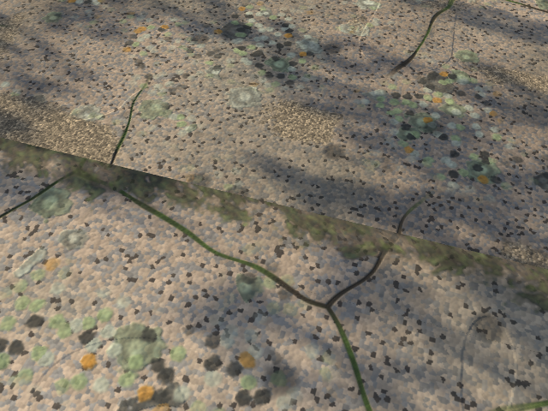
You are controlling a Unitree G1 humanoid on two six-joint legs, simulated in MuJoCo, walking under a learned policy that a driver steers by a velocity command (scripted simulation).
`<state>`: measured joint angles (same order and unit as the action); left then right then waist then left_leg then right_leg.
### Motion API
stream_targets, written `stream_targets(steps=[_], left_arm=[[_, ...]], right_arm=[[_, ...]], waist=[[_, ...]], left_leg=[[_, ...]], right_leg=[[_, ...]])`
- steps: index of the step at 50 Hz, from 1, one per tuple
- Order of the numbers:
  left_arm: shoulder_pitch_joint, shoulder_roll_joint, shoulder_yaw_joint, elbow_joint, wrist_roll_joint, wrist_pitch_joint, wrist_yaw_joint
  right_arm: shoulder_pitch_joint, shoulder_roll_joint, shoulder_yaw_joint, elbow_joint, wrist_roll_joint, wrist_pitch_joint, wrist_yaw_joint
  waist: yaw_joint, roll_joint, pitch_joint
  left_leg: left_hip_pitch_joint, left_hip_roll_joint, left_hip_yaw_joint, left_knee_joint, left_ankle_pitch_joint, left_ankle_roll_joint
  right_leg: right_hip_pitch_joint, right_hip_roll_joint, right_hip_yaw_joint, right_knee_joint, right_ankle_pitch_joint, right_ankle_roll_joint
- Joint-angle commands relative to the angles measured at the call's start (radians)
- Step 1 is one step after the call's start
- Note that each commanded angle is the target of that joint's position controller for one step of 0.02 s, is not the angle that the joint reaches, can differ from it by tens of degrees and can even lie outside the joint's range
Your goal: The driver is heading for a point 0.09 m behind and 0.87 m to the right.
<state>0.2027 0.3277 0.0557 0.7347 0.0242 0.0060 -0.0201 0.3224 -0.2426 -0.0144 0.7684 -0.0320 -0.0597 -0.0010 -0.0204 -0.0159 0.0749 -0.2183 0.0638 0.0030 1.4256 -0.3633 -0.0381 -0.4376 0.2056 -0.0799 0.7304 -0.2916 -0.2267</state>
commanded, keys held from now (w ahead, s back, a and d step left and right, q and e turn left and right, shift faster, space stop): w+e+shift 0.48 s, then e+shift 0.30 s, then shift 0.22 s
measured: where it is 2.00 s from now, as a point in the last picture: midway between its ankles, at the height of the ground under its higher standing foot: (396, 264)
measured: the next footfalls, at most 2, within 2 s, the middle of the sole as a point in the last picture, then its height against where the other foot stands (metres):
left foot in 0.30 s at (210, 380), level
right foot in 0.68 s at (349, 305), level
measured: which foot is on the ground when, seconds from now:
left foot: up 0.00-0.28, down 0.30-0.68, up 0.70-1.00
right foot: down 0.00-0.30, up 0.32-0.66, down 0.68-1.00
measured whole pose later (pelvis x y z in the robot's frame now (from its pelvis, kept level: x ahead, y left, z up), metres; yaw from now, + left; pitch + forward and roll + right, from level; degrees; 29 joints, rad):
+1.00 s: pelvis +0.74 -0.11 +0.03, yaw -52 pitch +2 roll +0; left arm 0.34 0.31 0.01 0.73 0.06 -0.08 -0.07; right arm 0.11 -0.24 0.04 0.56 -0.06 -0.08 0.05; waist 0.06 0.02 0.02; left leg -0.54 0.03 -0.07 0.83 -0.11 -0.10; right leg -0.33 0.19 0.20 0.61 -0.27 -0.08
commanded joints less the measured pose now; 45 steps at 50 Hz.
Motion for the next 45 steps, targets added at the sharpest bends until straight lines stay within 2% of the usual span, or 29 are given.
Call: stream_targets(steps=[1,4,8,12,13,14,15,16,17,18,20,23,25,27,29,30,31,32,33,34,35,36,37,38,39,40,42,44,45], left_arm=[[0.136,0.182,0.062,-0.015,0.000,-0.042,0.037],[0.113,0.139,0.037,-0.007,-0.015,-0.082,0.031],[0.130,0.154,0.051,0.009,-0.016,-0.099,0.013],[0.188,0.181,0.062,0.036,-0.028,-0.089,0.010],[0.190,0.200,0.065,0.039,-0.024,-0.086,0.013],[0.158,0.237,0.072,0.036,-0.019,-0.084,0.010],[0.109,0.211,0.064,0.024,-0.014,-0.094,0.006],[0.077,0.023,0.017,-0.018,-0.001,-0.107,0.016],[0.201,0.026,0.000,-0.079,-0.047,-0.104,0.020],[0.124,0.096,0.005,-0.042,-0.009,-0.082,0.030],[0.021,0.092,0.010,-0.053,0.014,-0.056,0.004],[-0.046,-0.002,-0.013,-0.119,0.015,-0.017,-0.034],[-0.117,-0.014,-0.021,-0.174,0.017,-0.004,-0.041],[-0.160,-0.020,-0.029,-0.216,0.014,-0.002,-0.042],[-0.173,-0.029,-0.036,-0.205,0.006,0.000,-0.059],[-0.145,-0.027,-0.033,-0.202,0.003,-0.004,-0.064],[0.103,-0.060,-0.054,-0.112,0.007,-0.013,-0.143],[0.224,0.060,-0.011,-0.072,-0.027,-0.034,-0.158],[0.350,0.183,0.042,-0.015,-0.036,-0.070,-0.140],[0.488,0.242,0.073,0.059,0.017,-0.098,-0.100],[0.505,0.289,0.070,0.047,0.055,-0.091,-0.054],[0.516,0.346,0.088,0.043,0.056,-0.079,-0.049],[0.342,0.267,0.079,0.015,0.052,-0.103,-0.045],[0.217,0.188,0.053,-0.010,0.024,-0.118,-0.039],[0.132,0.102,0.019,-0.003,0.002,-0.124,-0.039],[0.056,0.086,-0.001,-0.014,-0.002,-0.126,-0.052],[-0.028,0.092,-0.006,-0.050,0.014,-0.139,-0.072],[-0.067,0.142,0.006,-0.071,0.032,-0.155,-0.069],[-0.034,0.156,0.008,-0.083,0.041,-0.141,-0.056]], right_arm=[[-0.090,-0.180,-0.025,-0.164,-0.027,-0.035,-0.006],[-0.114,-0.154,-0.017,-0.177,-0.045,0.018,0.004],[-0.318,-0.086,0.015,-0.260,-0.007,0.011,0.024],[-0.308,-0.142,-0.004,-0.255,0.007,0.006,0.013],[-0.228,-0.179,-0.020,-0.232,0.006,0.004,0.002],[-0.062,-0.220,-0.041,-0.194,0.008,-0.001,-0.011],[0.155,-0.277,-0.069,-0.146,0.000,-0.004,-0.030],[0.337,-0.328,-0.084,-0.104,-0.029,-0.008,-0.045],[0.188,-0.385,-0.096,-0.135,-0.038,-0.004,-0.034],[0.042,-0.263,-0.085,-0.165,-0.028,0.003,-0.028],[-0.006,-0.159,-0.058,-0.137,-0.026,0.006,-0.021],[0.067,-0.111,-0.041,-0.038,0.001,-0.019,-0.010],[0.060,-0.100,-0.036,-0.017,0.013,-0.036,0.000],[-0.001,-0.116,-0.034,-0.016,0.015,-0.047,-0.001],[-0.029,-0.132,-0.035,-0.011,0.020,-0.048,-0.007],[-0.022,-0.177,-0.044,-0.017,0.021,-0.050,-0.008],[-0.139,-0.286,-0.073,-0.112,-0.112,-0.113,0.006],[-0.266,-0.345,-0.106,-0.147,-0.105,-0.132,-0.001],[-0.348,-0.361,-0.109,-0.169,-0.093,-0.139,-0.004],[-0.234,-0.301,-0.094,-0.115,-0.102,-0.132,0.000],[0.057,-0.145,-0.048,-0.061,-0.106,-0.115,0.044],[0.158,-0.022,-0.003,-0.145,-0.047,-0.112,0.062],[-0.108,-0.137,-0.011,-0.201,0.024,-0.108,0.047],[-0.170,-0.198,-0.022,-0.248,0.034,-0.097,0.022],[-0.123,-0.190,-0.017,-0.249,-0.005,-0.073,-0.009],[-0.058,-0.175,-0.004,-0.231,-0.029,-0.051,-0.029],[0.003,-0.179,0.007,-0.208,-0.033,-0.023,-0.041],[0.011,-0.122,0.025,-0.179,-0.020,-0.003,-0.011],[-0.029,-0.062,0.041,-0.189,-0.033,0.010,0.015]], waist=[[0.021,0.127,-0.048],[-0.030,0.110,0.002],[0.036,0.038,0.019],[0.063,-0.006,-0.051],[0.029,-0.004,-0.113],[-0.075,0.007,-0.199],[-0.193,0.018,-0.294],[-0.213,0.242,-0.391],[-0.066,0.473,-0.486],[-0.062,0.250,-0.301],[-0.048,0.061,-0.120],[0.000,0.103,-0.034],[0.022,0.099,-0.002],[0.065,0.114,0.036],[0.069,0.085,0.018],[0.085,0.104,0.031],[0.159,0.178,-0.157],[0.215,0.137,-0.157],[0.287,0.027,-0.179],[0.313,-0.155,-0.214],[0.180,-0.264,-0.482],[0.126,-0.145,-0.668],[0.204,0.007,-0.294],[0.144,0.057,-0.253],[0.048,0.071,-0.259],[-0.039,0.040,-0.224],[-0.097,0.035,-0.189],[-0.106,0.096,-0.172],[-0.073,0.079,-0.156]], left_leg=[[-0.541,0.045,-0.090,-0.054,-0.049,-0.008],[-0.413,0.085,-0.062,-0.281,-0.090,-0.048],[-0.202,0.036,-0.008,-0.659,0.357,-0.038],[-0.052,-0.043,-0.008,-0.845,0.390,0.006],[0.037,-0.074,-0.011,-0.854,0.315,0.017],[0.223,-0.084,-0.008,-0.869,0.241,0.027],[0.471,-0.012,-0.047,-0.833,0.131,0.042],[0.672,0.271,-0.332,-0.863,-0.143,0.058],[0.684,0.464,-0.927,-1.128,-0.334,0.151],[0.510,0.398,-0.837,-1.166,-0.473,0.168],[0.279,0.308,-0.483,-1.145,-0.186,0.150],[0.149,0.250,-0.199,-1.173,0.100,0.098],[0.115,0.239,-0.043,-1.189,0.419,0.083],[0.056,0.203,0.119,-1.184,0.732,0.073],[-0.004,0.122,0.254,-1.172,0.808,0.050],[-0.016,0.140,0.273,-1.109,0.929,0.050],[-0.141,0.154,0.315,-1.125,1.113,0.103],[-0.176,0.157,0.294,-1.031,1.119,0.076],[-0.241,0.131,0.291,-0.823,1.069,0.020],[-0.404,0.064,0.244,-0.324,0.518,-0.059],[-0.447,-0.083,0.165,0.147,-0.299,-0.131],[-0.586,-0.099,-0.118,0.231,-0.343,-0.163],[-0.790,-0.082,-0.180,0.207,-0.312,-0.166],[-0.726,-0.061,-0.170,0.105,-0.303,-0.139],[-0.621,-0.022,-0.166,-0.004,-0.238,-0.126],[-0.470,0.009,-0.166,-0.086,-0.202,-0.122],[-0.289,0.038,-0.142,-0.256,-0.155,-0.126],[-0.053,0.031,-0.053,-0.480,0.047,-0.100],[0.015,-0.010,-0.005,-0.526,0.139,-0.089]], right_leg=[[0.434,-0.339,0.701,-0.481,0.118,-0.186],[0.168,-0.252,0.560,-0.520,0.186,-0.161],[0.016,-0.161,0.470,-0.549,0.344,-0.076],[0.205,-0.188,0.505,-0.410,0.635,-0.002],[0.257,-0.183,0.502,-0.284,0.773,0.023],[0.228,-0.167,0.482,-0.069,0.808,0.049],[0.093,-0.123,0.440,0.207,0.708,0.072],[-0.114,-0.049,0.351,0.584,-0.183,0.075],[-0.323,-0.035,0.259,0.742,-0.220,0.093],[-0.380,-0.142,0.221,0.769,-0.083,0.093],[-0.353,-0.217,0.177,0.704,0.013,0.109],[-0.358,-0.274,0.172,0.660,0.019,0.113],[-0.374,-0.272,0.141,0.594,0.065,0.116],[-0.319,-0.256,0.087,0.410,0.135,0.129],[-0.118,-0.195,-0.022,0.167,0.292,0.124],[-0.039,-0.175,-0.063,0.075,0.301,0.121],[0.306,-0.213,0.058,0.136,0.307,0.185],[0.406,-0.166,0.079,0.159,0.316,0.188],[0.555,-0.127,0.058,0.052,0.371,0.166],[0.796,-0.130,0.116,-0.084,0.514,0.069],[1.048,-0.274,0.384,-0.042,1.271,-0.160],[1.199,-0.495,0.745,-0.048,1.479,-0.390],[0.860,-0.511,0.740,-0.142,1.288,-0.312],[0.645,-0.478,0.676,-0.175,1.112,-0.267],[0.456,-0.430,0.648,-0.247,0.992,-0.229],[0.225,-0.390,0.617,-0.327,0.973,-0.210],[-0.004,-0.352,0.580,-0.427,0.834,-0.162],[-0.185,-0.228,0.406,-0.406,0.675,-0.051],[-0.234,-0.187,0.367,-0.379,0.591,-0.023]])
